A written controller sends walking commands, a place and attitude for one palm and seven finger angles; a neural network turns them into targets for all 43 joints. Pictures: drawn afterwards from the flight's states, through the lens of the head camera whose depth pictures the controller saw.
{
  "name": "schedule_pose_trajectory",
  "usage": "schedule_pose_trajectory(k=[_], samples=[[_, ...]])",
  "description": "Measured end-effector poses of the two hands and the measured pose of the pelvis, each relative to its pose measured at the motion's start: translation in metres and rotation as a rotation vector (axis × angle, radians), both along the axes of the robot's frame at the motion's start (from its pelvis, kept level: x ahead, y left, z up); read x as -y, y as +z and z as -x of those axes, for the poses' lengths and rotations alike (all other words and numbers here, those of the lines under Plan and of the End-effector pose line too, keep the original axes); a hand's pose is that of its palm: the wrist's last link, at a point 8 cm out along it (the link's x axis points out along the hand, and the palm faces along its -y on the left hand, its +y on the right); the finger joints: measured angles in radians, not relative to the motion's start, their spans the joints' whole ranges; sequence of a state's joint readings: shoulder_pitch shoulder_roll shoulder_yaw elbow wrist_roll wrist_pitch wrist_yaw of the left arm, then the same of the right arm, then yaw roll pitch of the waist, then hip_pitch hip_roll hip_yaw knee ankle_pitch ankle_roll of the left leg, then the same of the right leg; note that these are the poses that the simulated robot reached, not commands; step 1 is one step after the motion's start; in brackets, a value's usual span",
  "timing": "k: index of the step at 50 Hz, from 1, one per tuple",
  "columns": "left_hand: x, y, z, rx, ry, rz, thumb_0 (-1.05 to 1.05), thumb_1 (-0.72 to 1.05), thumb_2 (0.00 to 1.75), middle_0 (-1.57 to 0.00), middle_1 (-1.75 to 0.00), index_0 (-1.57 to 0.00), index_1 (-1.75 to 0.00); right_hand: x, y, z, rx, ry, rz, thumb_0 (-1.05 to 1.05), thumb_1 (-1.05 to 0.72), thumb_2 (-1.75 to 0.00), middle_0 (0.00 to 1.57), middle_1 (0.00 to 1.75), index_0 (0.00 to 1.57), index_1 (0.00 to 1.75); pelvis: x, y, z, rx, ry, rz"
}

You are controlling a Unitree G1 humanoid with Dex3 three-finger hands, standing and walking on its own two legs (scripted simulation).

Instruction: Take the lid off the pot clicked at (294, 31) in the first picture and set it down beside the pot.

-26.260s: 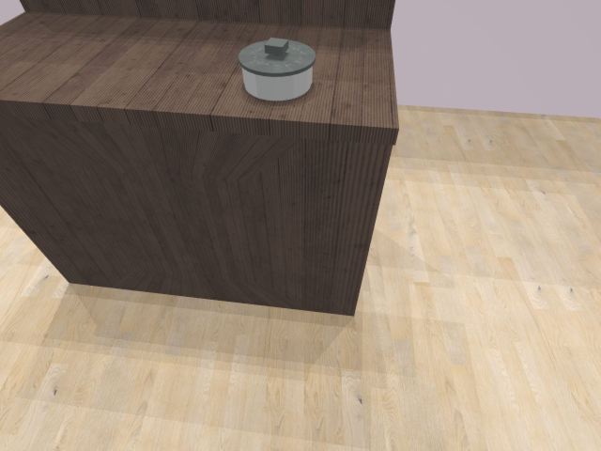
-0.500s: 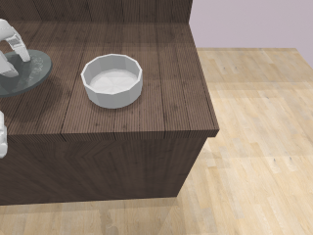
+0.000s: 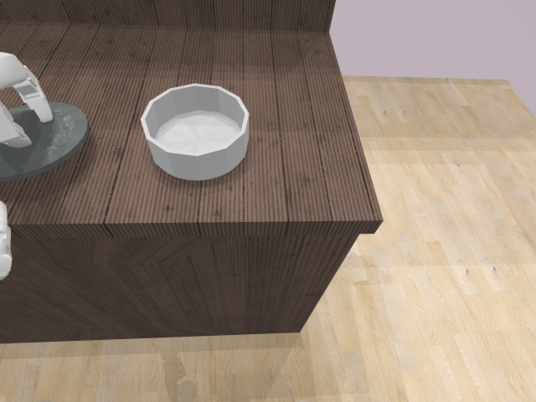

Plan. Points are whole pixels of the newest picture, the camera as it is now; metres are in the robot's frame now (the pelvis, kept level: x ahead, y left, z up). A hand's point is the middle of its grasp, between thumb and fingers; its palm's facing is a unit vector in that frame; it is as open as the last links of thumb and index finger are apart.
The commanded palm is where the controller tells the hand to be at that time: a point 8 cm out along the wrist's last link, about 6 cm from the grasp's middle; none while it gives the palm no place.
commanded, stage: lower the lid onto the table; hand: left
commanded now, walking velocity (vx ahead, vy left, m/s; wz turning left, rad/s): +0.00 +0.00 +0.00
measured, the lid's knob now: (17, 124) +0.48 +0.34 +0.13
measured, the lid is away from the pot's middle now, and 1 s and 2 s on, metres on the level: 0.24 0.23 0.23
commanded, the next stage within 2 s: open the fingers wide in 0.32 s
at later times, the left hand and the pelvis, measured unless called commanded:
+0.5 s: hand (25, 130) +0.47 +0.32 +0.14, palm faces -0.43 -0.14 -0.89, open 7.8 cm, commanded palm +0.48 +0.32 +0.20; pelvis +0.00 +0.00 -0.01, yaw -1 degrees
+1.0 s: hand (21, 140) +0.45 +0.31 +0.14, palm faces -0.40 -0.10 -0.91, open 8.0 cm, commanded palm +0.48 +0.31 +0.20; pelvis -0.02 +0.00 -0.01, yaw +0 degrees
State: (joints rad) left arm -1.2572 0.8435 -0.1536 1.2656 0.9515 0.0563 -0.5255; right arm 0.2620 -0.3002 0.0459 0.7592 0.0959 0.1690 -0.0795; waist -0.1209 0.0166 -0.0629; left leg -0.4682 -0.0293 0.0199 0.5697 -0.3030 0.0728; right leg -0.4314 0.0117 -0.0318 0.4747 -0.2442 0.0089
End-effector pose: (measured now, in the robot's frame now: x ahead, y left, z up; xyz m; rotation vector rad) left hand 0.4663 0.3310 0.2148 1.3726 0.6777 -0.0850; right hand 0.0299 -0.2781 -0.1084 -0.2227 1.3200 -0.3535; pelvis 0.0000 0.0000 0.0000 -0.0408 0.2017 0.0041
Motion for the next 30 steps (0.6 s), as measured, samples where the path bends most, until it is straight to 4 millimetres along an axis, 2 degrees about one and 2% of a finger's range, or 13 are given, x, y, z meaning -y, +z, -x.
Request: schedule_pose_trajectory(k=[9, 22, 30], samples=[[0.004, -0.009, -0.003, -0.006, -0.024, 0.012, 0.04, 0.24, 0.77, -0.61, -1.03, -0.61, -0.97, -0.002, -0.002, 0.006, -0.010, -0.005, 0.007, 0.01, -0.90, -0.90, 0.20, 0.30, 0.20, 0.30, -0.002, -0.002, 0.001, -0.011, 0.000, 0.003], [0.006, -0.018, -0.007, -0.005, -0.036, 0.004, 0.04, 0.23, 0.76, -0.63, -1.05, -0.62, -0.99, -0.003, -0.004, 0.034, -0.060, -0.044, 0.009, 0.01, -0.90, -0.90, 0.20, 0.30, 0.20, 0.30, -0.003, -0.006, 0.004, -0.029, -0.008, 0.007], [0.014, -0.023, 0.003, 0.072, -0.188, -0.033, 0.04, 0.25, 0.76, -0.62, -1.05, -0.60, -0.98, -0.005, -0.006, 0.034, -0.088, -0.055, -0.007, 0.01, -0.90, -0.90, 0.20, 0.30, 0.20, 0.30, -0.002, -0.006, 0.006, -0.016, -0.014, 0.006]])
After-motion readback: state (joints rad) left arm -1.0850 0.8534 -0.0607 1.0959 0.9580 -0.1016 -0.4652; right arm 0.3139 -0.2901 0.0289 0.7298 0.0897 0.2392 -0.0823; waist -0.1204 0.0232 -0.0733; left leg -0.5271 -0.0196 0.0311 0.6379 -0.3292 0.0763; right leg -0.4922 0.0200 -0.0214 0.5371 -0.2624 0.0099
